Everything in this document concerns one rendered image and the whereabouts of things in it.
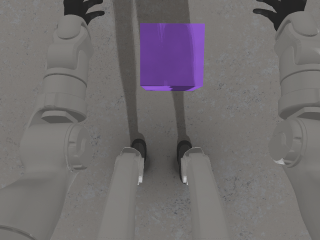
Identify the right robot upper arm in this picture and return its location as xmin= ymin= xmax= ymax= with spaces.
xmin=268 ymin=117 xmax=320 ymax=240

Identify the robot right foot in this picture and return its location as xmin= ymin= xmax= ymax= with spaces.
xmin=177 ymin=140 xmax=192 ymax=184

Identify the left robot upper arm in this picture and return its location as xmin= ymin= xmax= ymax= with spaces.
xmin=0 ymin=122 xmax=94 ymax=240

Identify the robot right forearm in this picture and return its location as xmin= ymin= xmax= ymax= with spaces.
xmin=274 ymin=11 xmax=320 ymax=121

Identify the robot left hand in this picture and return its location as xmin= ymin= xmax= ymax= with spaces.
xmin=63 ymin=0 xmax=105 ymax=25

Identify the carton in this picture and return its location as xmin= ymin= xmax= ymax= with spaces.
xmin=140 ymin=23 xmax=205 ymax=91

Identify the robot right hand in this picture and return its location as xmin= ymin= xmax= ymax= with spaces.
xmin=253 ymin=0 xmax=307 ymax=31

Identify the robot left forearm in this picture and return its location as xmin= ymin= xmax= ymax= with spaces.
xmin=19 ymin=14 xmax=94 ymax=163

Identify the robot left thigh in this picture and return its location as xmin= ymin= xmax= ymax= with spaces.
xmin=94 ymin=152 xmax=144 ymax=240

